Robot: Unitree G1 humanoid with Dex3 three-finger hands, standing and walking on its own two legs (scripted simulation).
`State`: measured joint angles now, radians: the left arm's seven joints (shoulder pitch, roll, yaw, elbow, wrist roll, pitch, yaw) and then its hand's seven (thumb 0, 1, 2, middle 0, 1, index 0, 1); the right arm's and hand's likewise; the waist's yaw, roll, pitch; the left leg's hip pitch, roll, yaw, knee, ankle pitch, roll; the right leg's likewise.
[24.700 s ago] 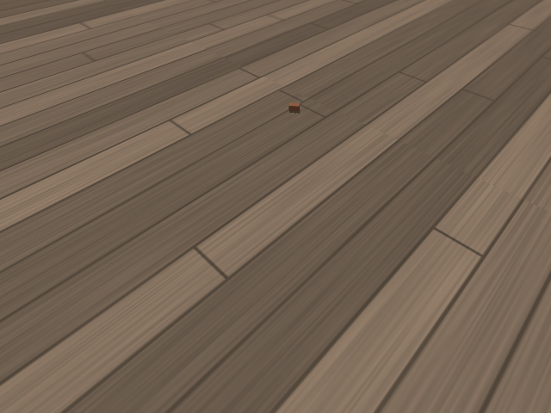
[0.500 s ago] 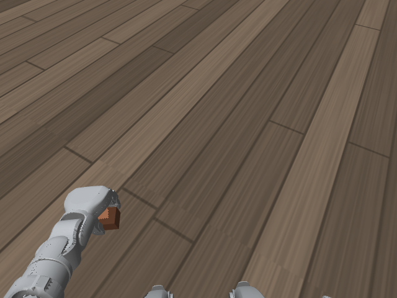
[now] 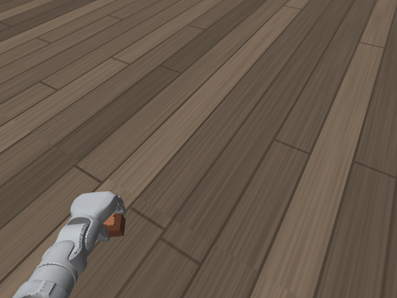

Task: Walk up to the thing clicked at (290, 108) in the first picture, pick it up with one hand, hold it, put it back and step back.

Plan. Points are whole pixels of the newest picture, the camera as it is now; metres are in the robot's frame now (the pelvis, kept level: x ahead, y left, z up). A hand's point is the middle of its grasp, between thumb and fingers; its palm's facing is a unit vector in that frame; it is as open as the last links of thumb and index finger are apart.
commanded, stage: hold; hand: left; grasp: from above
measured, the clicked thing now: (108, 225) +0.34 +0.23 -0.10
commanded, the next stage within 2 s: crouch in 1.80 s
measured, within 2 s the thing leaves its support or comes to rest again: neither
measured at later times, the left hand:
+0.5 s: hand (99, 220) +0.32 +0.22 -0.03, palm faces -0.45 -0.03 -0.89, open 7.0 cm
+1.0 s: hand (100, 231) +0.29 +0.20 -0.01, palm faces -0.43 -0.03 -0.90, open 7.0 cm
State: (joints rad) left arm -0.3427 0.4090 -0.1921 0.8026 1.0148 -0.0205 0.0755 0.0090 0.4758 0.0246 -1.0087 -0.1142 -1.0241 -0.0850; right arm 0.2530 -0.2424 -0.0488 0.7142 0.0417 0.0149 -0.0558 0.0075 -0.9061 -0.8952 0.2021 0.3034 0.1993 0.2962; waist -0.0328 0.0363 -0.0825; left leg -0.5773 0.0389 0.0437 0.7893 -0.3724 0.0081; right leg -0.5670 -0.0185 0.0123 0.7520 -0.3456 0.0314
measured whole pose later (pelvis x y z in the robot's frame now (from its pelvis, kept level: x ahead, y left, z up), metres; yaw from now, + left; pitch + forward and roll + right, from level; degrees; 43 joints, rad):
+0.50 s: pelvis +0.01 -0.01 +0.02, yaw +0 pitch +5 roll +0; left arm -0.28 0.41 -0.20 0.69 1.01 -0.03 -0.01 0.01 0.46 0.04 -1.02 -0.11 -1.03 -0.07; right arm 0.24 -0.26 -0.05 0.68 0.05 0.07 -0.06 0.01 -0.90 -0.89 0.20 0.30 0.20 0.30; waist -0.01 0.05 -0.06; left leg -0.41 0.03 0.05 0.65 -0.33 0.00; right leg -0.42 -0.02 0.02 0.63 -0.31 0.02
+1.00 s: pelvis -0.01 -0.01 +0.02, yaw +0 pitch +1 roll +0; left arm -0.26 0.41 -0.22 0.65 1.00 -0.03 -0.03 0.01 0.48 0.02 -1.00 -0.13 -1.02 -0.09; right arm 0.20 -0.26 -0.03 0.67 0.06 0.09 -0.07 0.01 -0.91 -0.90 0.20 0.30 0.20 0.30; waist 0.00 0.05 -0.03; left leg -0.32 0.03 0.06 0.55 -0.25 -0.01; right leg -0.34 -0.02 0.02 0.56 -0.25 0.02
